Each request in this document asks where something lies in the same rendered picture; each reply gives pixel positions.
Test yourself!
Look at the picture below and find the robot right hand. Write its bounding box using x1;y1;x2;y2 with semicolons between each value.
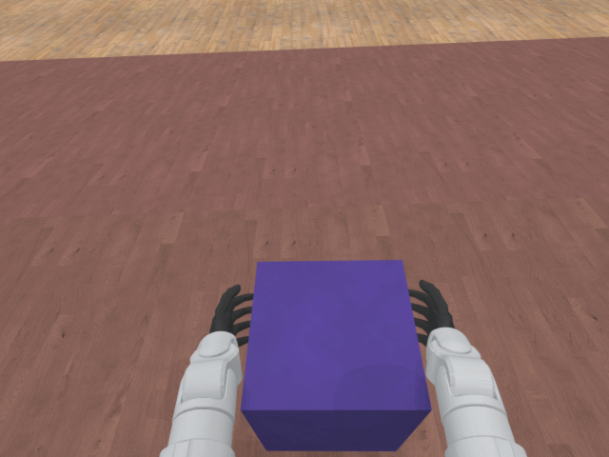
408;280;455;346

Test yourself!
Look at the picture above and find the carton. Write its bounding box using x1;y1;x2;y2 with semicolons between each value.
241;260;432;451

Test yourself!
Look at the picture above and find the robot left hand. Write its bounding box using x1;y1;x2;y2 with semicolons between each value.
209;285;254;347

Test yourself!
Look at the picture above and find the robot right forearm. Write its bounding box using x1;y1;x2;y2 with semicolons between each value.
425;328;527;457

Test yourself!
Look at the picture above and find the robot left forearm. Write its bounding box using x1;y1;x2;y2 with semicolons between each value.
159;331;243;457

